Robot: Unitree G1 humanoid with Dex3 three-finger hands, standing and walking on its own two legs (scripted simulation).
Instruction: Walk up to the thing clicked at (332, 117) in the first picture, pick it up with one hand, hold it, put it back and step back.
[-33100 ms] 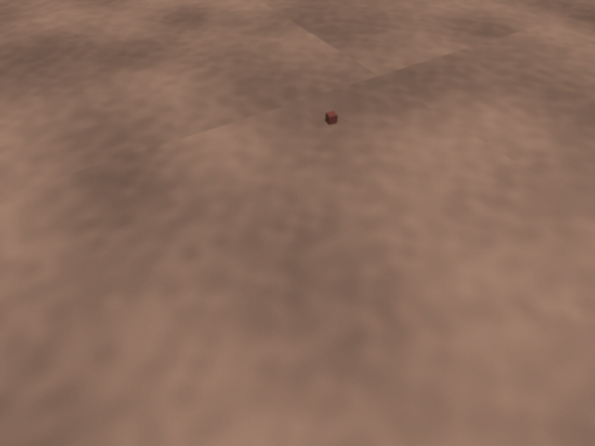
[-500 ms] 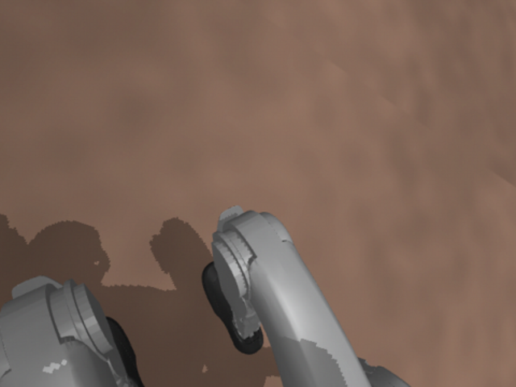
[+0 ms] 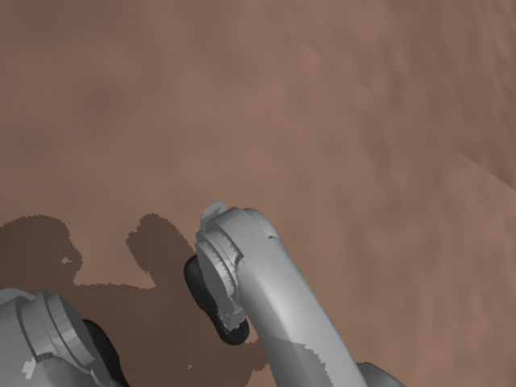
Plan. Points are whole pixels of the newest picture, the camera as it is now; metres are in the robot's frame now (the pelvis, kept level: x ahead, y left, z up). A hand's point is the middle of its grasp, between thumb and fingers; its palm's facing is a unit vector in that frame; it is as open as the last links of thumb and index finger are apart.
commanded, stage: rest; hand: left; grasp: from above
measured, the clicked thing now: out of the picture +0.46 +0.34 -0.28
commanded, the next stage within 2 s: open in 0.16 s
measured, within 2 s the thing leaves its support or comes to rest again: rests again in 0.02 s
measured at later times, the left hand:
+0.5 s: hand out of the picture +0.47 +0.32 -0.25, palm faces -0.24 -0.35 -0.90, open 9.0 cm
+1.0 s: hand out of the picture +0.46 +0.32 -0.25, palm faces -0.26 -0.34 -0.90, open 13.0 cm
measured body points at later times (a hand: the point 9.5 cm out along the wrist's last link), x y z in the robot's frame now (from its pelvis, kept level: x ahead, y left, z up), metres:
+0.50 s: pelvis +0.00 +0.00 +0.01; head +0.30 +0.11 +0.32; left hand +0.48 +0.33 -0.19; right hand +0.00 -0.23 -0.03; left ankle +0.07 +0.13 -0.28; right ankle +0.12 -0.10 -0.28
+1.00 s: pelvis -0.01 +0.00 +0.01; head +0.30 +0.11 +0.32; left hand +0.47 +0.33 -0.20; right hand +0.00 -0.23 -0.03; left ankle +0.07 +0.13 -0.28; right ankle +0.12 -0.10 -0.28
